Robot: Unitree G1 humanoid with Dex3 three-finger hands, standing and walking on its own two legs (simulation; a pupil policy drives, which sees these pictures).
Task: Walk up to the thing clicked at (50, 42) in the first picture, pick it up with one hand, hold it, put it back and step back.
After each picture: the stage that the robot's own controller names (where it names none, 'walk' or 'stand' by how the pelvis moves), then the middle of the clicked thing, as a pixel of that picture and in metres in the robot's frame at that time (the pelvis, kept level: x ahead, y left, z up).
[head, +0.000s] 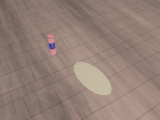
stand; (51, 44) +1.32 +0.35 -0.65
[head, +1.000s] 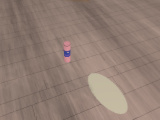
walk; (67, 52) +1.22 +0.15 -0.64
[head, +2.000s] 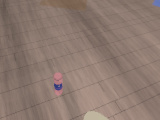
walk; (58, 84) +0.77 +0.16 -0.64
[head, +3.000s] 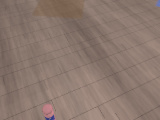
walk; (49, 115) +0.50 +0.23 -0.64
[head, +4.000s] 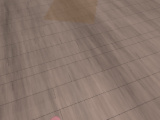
stand; out of the picture +0.42 +0.20 -0.65
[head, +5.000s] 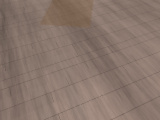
stand; out of the picture +0.41 +0.20 -0.66
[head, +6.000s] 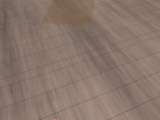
stand; out of the picture +0.42 +0.21 -0.66
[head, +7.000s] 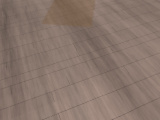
stand; out of the picture +0.41 +0.21 -0.66
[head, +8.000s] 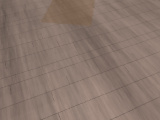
stand; out of the picture +0.40 +0.21 -0.66
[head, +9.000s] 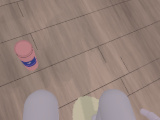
go down; (28, 57) +0.48 +0.23 -0.32
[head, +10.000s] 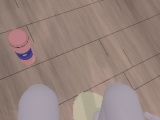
go down; (23, 49) +0.49 +0.24 -0.25
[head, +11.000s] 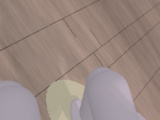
close in; out of the picture +0.47 +0.28 -0.17
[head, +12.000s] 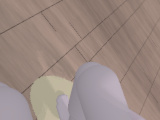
close; out of the picture +0.47 +0.30 -0.16
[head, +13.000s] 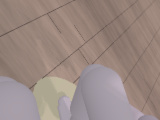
lift; out of the picture +0.41 +0.28 -0.17
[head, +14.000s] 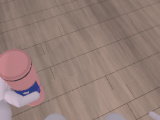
lift; (26, 83) +0.33 +0.18 +0.03
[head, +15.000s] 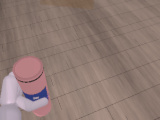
hold; (36, 91) +0.31 +0.16 +0.04
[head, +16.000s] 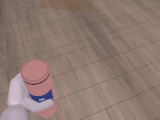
hold; (42, 92) +0.31 +0.15 +0.03
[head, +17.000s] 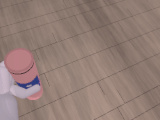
crouch; (28, 78) +0.37 +0.18 -0.03
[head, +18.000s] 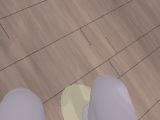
lower; out of the picture +0.50 +0.26 -0.05
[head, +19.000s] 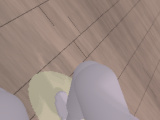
lower; out of the picture +0.46 +0.29 -0.16
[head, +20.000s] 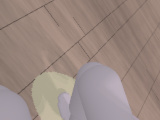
lower; out of the picture +0.45 +0.29 -0.17
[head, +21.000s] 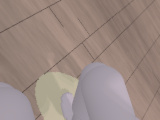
lower; out of the picture +0.43 +0.29 -0.17
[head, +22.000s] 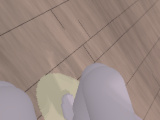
lower; out of the picture +0.43 +0.27 -0.17
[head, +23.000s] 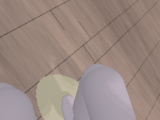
open; out of the picture +0.45 +0.26 -0.17
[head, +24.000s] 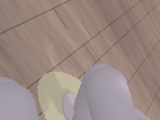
stand; out of the picture +0.45 +0.26 -0.17
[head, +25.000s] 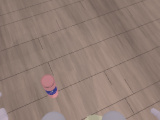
walk; (50, 87) +0.44 +0.18 -0.45
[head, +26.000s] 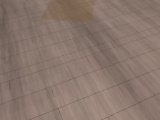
stand; out of the picture +0.40 +0.16 -0.60
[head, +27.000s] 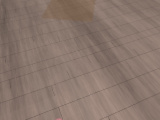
stand; out of the picture +0.40 +0.16 -0.60
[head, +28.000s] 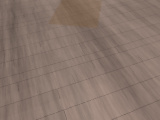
stand; out of the picture +0.42 +0.15 -0.65
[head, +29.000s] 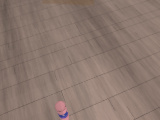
walk; (62, 112) +0.45 +0.19 -0.62
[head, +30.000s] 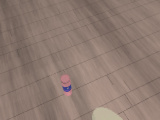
walk; (66, 85) +0.63 +0.17 -0.64
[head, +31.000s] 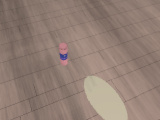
walk; (63, 54) +0.95 +0.14 -0.63
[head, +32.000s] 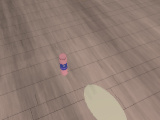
stand; (63, 64) +0.98 +0.19 -0.64
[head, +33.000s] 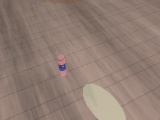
stand; (62, 65) +1.02 +0.21 -0.66
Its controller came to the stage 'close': yes
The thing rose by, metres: 0.68
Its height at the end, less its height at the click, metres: +0.00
